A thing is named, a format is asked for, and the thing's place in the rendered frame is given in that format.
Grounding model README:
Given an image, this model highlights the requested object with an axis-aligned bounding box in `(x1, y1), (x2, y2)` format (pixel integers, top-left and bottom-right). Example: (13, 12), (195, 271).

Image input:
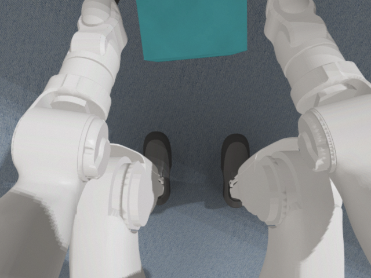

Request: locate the carton
(136, 0), (247, 62)

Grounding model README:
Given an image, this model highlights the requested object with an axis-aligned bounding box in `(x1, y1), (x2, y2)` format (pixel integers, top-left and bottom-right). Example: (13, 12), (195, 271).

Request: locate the left robot foot
(143, 131), (172, 205)

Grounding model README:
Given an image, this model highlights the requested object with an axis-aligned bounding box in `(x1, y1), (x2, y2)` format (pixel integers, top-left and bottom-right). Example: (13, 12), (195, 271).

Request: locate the right robot foot
(221, 134), (250, 208)

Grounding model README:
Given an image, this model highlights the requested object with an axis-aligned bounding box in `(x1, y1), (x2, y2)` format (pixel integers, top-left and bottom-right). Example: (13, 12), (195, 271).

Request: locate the left robot forearm
(11, 0), (128, 166)

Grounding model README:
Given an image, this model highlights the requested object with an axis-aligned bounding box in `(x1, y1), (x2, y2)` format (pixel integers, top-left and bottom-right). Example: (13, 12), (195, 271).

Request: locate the robot foot
(143, 131), (172, 205)
(221, 134), (250, 208)

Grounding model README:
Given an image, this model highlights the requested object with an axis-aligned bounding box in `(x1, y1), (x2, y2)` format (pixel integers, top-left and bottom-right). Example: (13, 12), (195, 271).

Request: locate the left robot upper arm
(0, 107), (111, 278)

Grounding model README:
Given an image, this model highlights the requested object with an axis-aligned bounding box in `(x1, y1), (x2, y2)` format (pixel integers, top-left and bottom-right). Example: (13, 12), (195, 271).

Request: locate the right robot upper arm
(297, 93), (371, 265)

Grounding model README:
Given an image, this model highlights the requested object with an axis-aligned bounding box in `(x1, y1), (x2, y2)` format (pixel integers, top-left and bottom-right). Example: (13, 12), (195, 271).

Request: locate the right robot forearm
(264, 0), (371, 114)

